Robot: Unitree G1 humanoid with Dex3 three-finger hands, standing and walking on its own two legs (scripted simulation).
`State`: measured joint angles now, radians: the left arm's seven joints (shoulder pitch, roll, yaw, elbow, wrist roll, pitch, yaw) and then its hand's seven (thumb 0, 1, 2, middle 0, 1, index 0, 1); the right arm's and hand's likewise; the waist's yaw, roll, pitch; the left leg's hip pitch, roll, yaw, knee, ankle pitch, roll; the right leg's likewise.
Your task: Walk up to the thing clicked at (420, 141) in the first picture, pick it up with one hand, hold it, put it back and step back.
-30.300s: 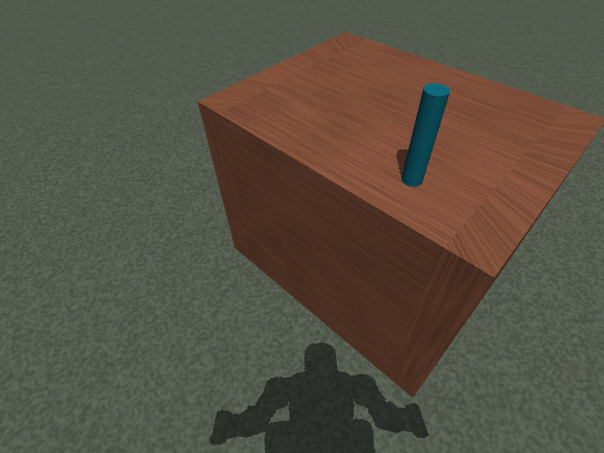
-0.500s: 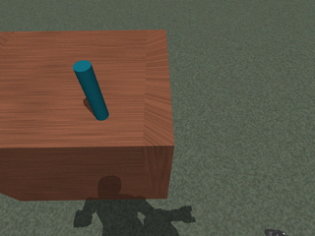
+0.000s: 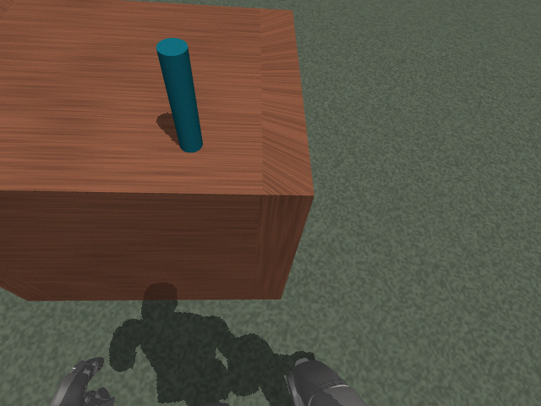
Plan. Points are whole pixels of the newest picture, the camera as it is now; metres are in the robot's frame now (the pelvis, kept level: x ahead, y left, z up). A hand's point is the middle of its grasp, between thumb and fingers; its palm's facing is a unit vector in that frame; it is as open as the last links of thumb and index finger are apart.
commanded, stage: step back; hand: left
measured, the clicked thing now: (183, 103) +0.61 +0.15 +0.04
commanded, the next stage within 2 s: none
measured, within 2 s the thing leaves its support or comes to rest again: neither
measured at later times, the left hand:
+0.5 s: hand out of the picture +0.04 +0.25 -0.13, palm faces -0.08 -0.91 -0.40, open 7.4 cm
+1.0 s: hand out of the picture -0.16 +0.27 -0.17, palm faces -0.14 -0.91 -0.39, open 7.4 cm
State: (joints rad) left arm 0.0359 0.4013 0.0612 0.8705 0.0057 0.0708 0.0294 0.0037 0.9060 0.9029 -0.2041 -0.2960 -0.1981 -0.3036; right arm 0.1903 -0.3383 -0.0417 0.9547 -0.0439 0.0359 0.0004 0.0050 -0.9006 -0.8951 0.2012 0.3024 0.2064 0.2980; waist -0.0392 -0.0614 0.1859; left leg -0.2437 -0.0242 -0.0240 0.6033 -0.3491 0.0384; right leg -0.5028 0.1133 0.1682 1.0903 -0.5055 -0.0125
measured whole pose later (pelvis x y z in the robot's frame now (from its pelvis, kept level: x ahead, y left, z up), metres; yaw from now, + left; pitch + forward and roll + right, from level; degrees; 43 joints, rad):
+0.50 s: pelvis -0.10 +0.01 +0.00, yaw -4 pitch -1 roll +1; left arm 0.12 0.34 0.06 0.78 0.03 0.04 0.01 0.00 0.90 0.90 -0.21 -0.30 -0.20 -0.30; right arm 0.13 -0.40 -0.04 0.87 0.00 0.03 -0.03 0.00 -0.90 -0.90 0.20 0.30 0.21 0.30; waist 0.01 0.01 0.17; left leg -0.36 -0.08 -0.12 1.01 -0.52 -0.02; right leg -0.34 0.01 0.07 0.56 -0.21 -0.02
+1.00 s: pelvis -0.26 -0.01 -0.01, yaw -8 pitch -2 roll +1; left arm 0.21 0.42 0.10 0.84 0.02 0.07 -0.01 0.01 0.91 0.90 -0.20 -0.30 -0.20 -0.30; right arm 0.10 -0.39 -0.05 0.78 -0.04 0.01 -0.02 0.00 -0.90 -0.90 0.20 0.30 0.21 0.30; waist 0.03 -0.05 0.19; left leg -0.41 0.08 0.03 0.64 -0.20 -0.03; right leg -0.26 0.01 0.09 0.74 -0.44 0.03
